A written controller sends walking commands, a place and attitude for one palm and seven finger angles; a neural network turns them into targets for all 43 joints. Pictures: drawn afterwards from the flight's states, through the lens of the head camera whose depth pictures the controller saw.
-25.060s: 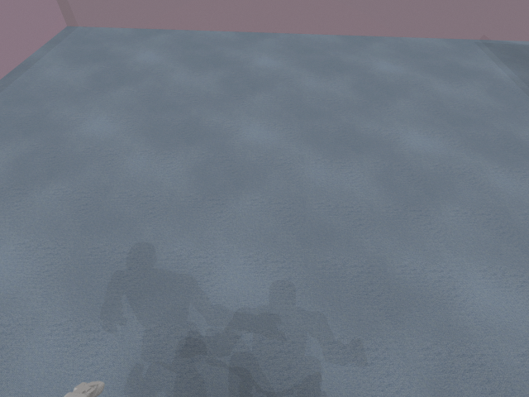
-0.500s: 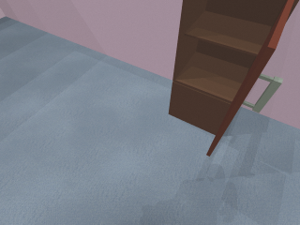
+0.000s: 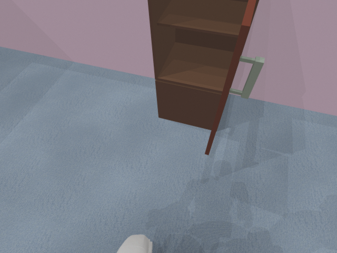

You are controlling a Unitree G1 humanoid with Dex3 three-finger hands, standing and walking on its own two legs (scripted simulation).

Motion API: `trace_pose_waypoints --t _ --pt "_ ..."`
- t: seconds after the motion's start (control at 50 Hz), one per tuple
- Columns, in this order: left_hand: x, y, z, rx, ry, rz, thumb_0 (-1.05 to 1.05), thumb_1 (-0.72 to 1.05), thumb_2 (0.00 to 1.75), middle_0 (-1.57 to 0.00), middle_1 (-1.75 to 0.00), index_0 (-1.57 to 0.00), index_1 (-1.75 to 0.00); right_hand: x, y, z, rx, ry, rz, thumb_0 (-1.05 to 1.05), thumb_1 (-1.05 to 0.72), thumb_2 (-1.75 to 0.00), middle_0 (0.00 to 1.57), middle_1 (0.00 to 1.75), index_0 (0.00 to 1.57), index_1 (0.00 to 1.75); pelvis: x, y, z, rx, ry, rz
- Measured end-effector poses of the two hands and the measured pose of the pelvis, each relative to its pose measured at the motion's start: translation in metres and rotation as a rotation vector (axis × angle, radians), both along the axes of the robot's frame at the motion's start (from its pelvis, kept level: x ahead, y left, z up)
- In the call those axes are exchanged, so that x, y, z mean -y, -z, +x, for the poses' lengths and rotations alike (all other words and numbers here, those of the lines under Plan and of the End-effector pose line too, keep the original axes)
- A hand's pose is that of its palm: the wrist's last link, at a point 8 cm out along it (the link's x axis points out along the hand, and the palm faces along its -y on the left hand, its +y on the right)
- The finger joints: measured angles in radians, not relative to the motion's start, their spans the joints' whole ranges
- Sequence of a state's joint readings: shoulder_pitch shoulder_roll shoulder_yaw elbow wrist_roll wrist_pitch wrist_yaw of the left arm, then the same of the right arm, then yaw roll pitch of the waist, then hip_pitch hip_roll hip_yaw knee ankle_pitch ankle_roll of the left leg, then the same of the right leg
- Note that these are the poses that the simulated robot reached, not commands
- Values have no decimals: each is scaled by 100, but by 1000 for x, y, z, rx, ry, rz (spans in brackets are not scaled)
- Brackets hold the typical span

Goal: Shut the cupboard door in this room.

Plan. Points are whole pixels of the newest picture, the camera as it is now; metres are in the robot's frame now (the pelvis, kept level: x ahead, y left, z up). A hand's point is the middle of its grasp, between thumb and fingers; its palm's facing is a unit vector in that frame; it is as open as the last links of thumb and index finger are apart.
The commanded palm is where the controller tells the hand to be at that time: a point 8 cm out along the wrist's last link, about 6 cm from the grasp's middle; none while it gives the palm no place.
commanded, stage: turn or walk to find it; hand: left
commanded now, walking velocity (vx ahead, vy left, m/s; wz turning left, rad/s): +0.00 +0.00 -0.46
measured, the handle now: (244, 77) +0.57 -0.16 +0.07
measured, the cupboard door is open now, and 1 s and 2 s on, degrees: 88 88 88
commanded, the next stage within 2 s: stand and wait in 0.02 s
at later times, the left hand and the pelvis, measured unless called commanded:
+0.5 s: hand (88, 251) +0.12 +0.23 -0.16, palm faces -0.10 -0.98 -0.20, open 7.4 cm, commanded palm none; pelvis +0.02 +0.05 +0.01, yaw -5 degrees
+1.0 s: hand out of the picture -0.02 +0.26 -0.18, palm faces +0.17 -0.95 -0.26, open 7.3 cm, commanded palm none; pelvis -0.01 +0.06 +0.00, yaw +8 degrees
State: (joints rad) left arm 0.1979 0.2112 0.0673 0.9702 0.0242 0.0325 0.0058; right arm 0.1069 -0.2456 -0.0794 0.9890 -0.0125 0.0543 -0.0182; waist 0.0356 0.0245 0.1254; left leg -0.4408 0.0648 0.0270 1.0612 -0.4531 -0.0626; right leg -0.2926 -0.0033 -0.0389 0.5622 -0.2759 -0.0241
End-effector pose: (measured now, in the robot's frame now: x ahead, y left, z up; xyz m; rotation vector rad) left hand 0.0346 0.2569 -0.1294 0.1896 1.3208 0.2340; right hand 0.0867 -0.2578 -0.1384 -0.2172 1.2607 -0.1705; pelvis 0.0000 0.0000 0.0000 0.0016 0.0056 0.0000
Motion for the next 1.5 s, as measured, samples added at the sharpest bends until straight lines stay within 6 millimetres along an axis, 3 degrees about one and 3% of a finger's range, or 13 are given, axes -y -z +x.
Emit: trace_pose_waypoints --t 0.08,0.18,0.34,0.52,0.66,0.76,0.9,1.02,1.08,1.16,1.26,1.36,1.5 --pt "-8 2 19 15 57 -17 1 91 90 -21 -30 -20 -30 -4 -11 0 42 23 -21 0 -91 -90 20 30 19 30 -10 -2 1 -9 38 -3" --pt "-29 17 45 53 101 -42 1 91 90 -21 -30 -20 -30 -25 -18 -5 82 46 -55 0 -91 -90 20 30 19 30 -33 5 5 -10 64 -31" --pt "-43 9 80 79 155 -69 1 91 90 -20 -30 -20 -30 -67 -28 -48 2 105 -31 0 -91 -90 20 30 20 30 -54 -10 14 -11 112 -39" --pt "-23 3 86 61 175 -73 1 91 90 -20 -30 -20 -30 -95 -12 -103 -156 185 64 0 -92 -90 21 30 20 30 -53 -12 20 -11 76 -7" --pt "-2 -6 74 101 129 -33 1 91 90 -20 -30 -20 -30 -85 11 -129 -244 180 139 0 -91 -90 21 30 20 30 -35 -5 15 -3 17 12" --pt "-1 -11 40 107 46 -17 1 91 90 -21 -30 -20 -30 -66 11 -106 -229 109 125 0 -91 -90 21 30 20 30 -29 -7 7 11 -39 26" --pt "-25 -4 -22 27 -55 -1 0 92 90 -21 -30 -20 -30 -50 3 -39 -104 -20 57 0 -91 -90 20 30 19 30 -36 -5 -4 11 -102 31" --pt "-57 17 -73 -62 -140 -22 1 91 90 -21 -30 -20 -30 -68 -6 24 44 -146 -17 0 -91 -90 20 30 19 30 -61 7 -9 -2 -136 0" --pt "-67 21 -90 -110 -165 -23 1 91 90 -21 -30 -20 -30 -85 -15 41 91 -185 -22 0 -91 -90 20 30 19 30 -66 6 -10 1 -134 8" --pt "-68 13 -92 -115 -178 -34 1 92 90 -20 -30 -20 -30 -103 -21 49 106 -214 -2 0 -91 -90 20 30 19 30 -69 -3 -8 3 -147 3" --pt "-55 6 -79 -70 -171 -37 1 91 90 -20 -30 -19 -30 -115 -10 45 88 -213 64 0 -91 -90 20 30 20 30 -65 -5 -7 12 -162 14" --pt "-37 2 -67 -3 -182 -20 1 91 90 -20 -30 -20 -30 -111 9 32 30 -200 119 0 -91 -90 21 30 20 30 -55 0 -5 20 -207 17" --pt "-31 -1 -72 29 -233 -35 1 91 90 -21 -30 -20 -30 -97 4 19 -63 -225 73 0 -92 -90 20 30 20 30 -57 -5 -10 7 -266 18"
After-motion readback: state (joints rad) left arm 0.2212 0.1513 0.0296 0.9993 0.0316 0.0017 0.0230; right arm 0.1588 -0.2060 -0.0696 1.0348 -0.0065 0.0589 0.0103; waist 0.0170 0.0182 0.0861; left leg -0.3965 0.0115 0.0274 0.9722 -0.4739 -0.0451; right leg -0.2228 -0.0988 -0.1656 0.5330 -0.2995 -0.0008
